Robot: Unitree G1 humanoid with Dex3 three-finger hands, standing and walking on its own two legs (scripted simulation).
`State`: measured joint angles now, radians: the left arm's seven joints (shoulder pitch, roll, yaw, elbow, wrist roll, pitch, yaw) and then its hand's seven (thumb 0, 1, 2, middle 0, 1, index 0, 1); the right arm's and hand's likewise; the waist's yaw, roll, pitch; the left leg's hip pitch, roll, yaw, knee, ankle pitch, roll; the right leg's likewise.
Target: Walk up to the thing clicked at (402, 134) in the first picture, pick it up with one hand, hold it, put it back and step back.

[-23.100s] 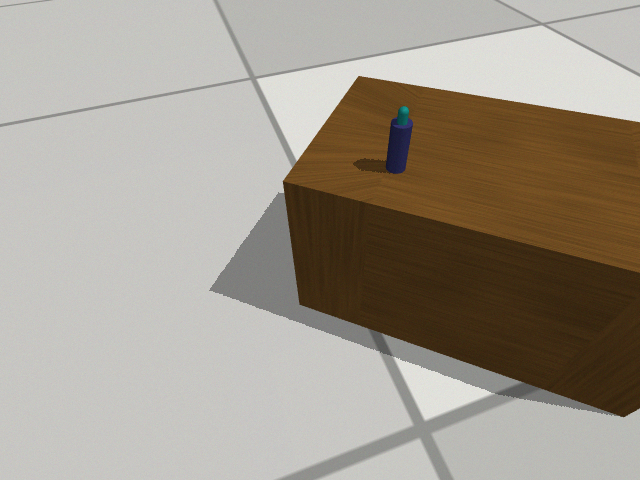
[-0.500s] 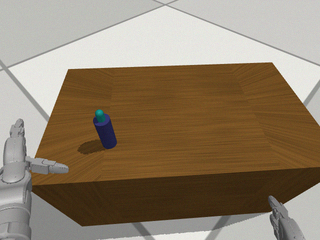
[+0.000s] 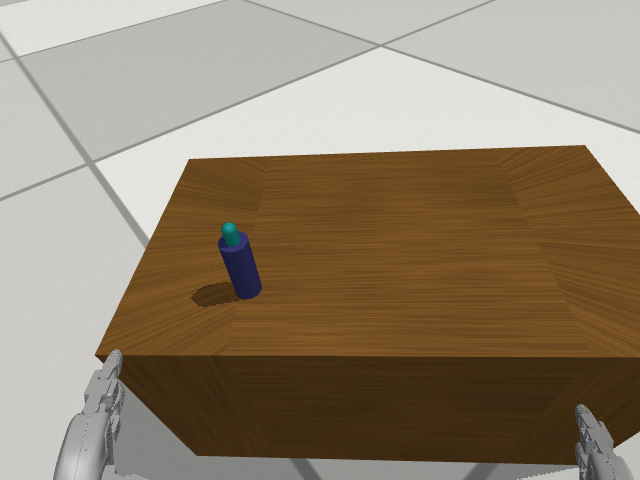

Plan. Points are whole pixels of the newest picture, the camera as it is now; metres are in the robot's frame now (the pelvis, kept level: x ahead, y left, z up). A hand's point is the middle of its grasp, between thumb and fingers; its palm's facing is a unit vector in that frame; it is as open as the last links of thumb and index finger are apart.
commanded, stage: sink last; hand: left
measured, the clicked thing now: (239, 259) +0.50 +0.21 -0.04
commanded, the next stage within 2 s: home in 0.20 s
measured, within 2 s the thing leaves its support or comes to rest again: neither
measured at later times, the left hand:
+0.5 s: hand (125, 471) +0.15 +0.27 -0.01, palm faces +0.32 -0.87 -0.38, open 17.2 cm
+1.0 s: hand (208, 457) +0.18 +0.19 -0.06, palm faces +0.09 -0.97 -0.22, open 17.4 cm
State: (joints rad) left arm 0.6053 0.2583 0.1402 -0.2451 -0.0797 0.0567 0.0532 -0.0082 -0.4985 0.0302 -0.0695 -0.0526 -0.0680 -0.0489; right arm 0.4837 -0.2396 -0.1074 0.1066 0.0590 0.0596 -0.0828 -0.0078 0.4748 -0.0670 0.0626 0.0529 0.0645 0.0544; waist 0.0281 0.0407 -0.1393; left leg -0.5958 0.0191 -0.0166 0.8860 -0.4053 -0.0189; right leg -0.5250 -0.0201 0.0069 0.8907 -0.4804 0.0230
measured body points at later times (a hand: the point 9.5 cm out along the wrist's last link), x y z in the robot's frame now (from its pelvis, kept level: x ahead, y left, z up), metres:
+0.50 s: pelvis -0.02 -0.01 -0.01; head +0.01 -0.01 +0.44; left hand +0.13 +0.31 +0.01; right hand +0.14 -0.25 -0.04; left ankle +0.03 +0.13 -0.69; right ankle -0.02 -0.13 -0.69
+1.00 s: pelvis +0.01 +0.01 -0.01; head +0.04 +0.02 +0.44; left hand +0.17 +0.24 -0.04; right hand +0.16 -0.22 -0.04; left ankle +0.03 +0.13 -0.69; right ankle -0.02 -0.13 -0.69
